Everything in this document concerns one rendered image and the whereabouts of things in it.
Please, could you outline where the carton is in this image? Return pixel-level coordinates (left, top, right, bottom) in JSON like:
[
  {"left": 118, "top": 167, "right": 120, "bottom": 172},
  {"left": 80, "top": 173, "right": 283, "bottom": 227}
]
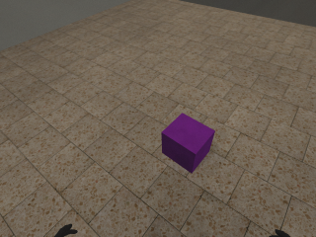
[{"left": 161, "top": 113, "right": 215, "bottom": 173}]

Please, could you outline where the left robot hand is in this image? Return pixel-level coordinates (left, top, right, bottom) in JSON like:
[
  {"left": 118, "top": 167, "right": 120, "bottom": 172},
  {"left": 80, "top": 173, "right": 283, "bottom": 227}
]
[{"left": 54, "top": 223, "right": 78, "bottom": 237}]

